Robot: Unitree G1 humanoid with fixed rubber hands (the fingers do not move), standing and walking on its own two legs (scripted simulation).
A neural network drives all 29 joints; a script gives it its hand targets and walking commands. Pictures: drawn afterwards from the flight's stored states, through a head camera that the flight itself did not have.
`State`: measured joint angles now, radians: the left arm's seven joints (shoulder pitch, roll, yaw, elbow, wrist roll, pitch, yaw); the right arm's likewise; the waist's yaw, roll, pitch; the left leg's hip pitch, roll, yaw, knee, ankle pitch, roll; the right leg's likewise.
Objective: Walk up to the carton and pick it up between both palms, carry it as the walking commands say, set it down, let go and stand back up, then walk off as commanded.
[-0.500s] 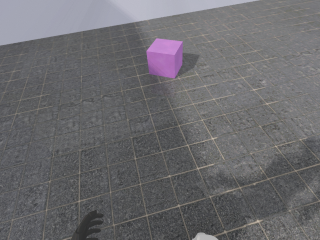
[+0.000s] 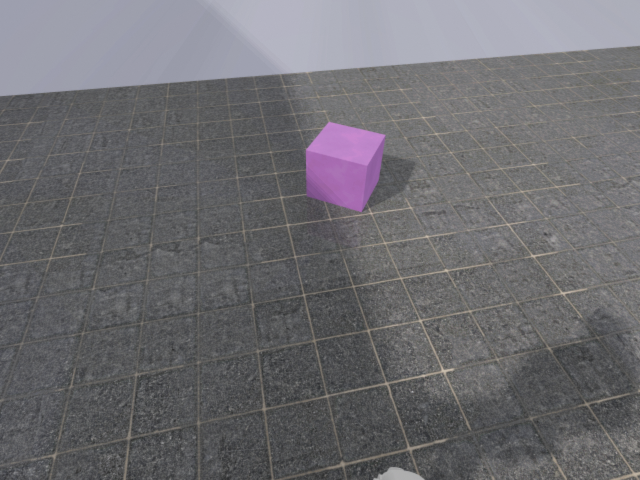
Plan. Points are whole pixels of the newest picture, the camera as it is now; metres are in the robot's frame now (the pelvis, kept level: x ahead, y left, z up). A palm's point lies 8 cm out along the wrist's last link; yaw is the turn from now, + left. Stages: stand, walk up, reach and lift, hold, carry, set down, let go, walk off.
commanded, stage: walk up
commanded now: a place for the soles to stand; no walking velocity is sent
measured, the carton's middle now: (345, 166) +1.59 -0.10 -0.62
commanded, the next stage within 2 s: none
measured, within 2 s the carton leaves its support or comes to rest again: neither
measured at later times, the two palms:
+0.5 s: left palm (180, 433) +0.23 +0.22 -0.10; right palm (474, 286) +0.46 -0.25 -0.07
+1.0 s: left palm (255, 226) +0.63 +0.16 -0.09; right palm (505, 282) +0.53 -0.36 -0.15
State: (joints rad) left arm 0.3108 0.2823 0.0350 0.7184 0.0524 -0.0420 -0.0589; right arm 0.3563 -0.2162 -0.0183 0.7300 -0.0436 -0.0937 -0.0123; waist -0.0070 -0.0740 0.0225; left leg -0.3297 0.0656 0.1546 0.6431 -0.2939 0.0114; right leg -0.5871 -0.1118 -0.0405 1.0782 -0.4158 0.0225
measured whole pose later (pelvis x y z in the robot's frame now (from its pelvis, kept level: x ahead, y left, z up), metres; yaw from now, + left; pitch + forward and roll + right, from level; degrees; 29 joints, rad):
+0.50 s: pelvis +0.28 -0.05 +0.01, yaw +6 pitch -2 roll +0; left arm 0.45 0.27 0.02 0.83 0.04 -0.08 0.00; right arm 0.19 -0.22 -0.03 0.64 -0.05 -0.06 0.06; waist 0.07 0.00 0.06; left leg -0.55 0.06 0.09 0.69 -0.10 0.04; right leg -0.09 -0.06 -0.19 0.53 -0.40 -0.02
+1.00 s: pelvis +0.52 -0.10 -0.01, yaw +3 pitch -3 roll +1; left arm 0.27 0.23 0.02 0.69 0.03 -0.07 -0.01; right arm 0.45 -0.28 -0.04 0.78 -0.05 -0.02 0.03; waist -0.04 0.05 0.05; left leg -0.38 0.07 -0.01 1.17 -0.52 0.02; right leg -0.43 -0.06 -0.11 0.80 -0.32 -0.04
